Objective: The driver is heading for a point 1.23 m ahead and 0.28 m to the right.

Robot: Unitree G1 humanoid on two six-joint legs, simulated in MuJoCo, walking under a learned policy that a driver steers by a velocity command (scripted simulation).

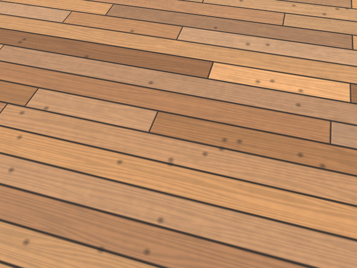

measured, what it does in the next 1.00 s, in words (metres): walks ahead, turning right: left foot, then right foot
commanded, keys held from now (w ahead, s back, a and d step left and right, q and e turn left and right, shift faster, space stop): no key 0.10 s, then w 0.02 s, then w+e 0.82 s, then w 0.02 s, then w+q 0.04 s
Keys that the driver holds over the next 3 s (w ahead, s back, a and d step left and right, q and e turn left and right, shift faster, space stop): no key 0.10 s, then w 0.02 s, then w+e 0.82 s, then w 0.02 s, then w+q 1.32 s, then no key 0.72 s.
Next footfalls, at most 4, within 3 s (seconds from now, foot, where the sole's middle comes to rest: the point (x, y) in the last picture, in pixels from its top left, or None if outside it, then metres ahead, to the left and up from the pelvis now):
0.12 left None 0.03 0.11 -0.78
0.66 right None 0.24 -0.16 -0.78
1.20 left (241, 226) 0.61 -0.16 -0.78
1.72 right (294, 173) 0.85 -0.41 -0.78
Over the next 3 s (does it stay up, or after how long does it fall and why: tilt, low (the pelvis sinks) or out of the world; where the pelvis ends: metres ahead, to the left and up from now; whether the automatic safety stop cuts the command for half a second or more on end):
stays up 1.17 -0.23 0.00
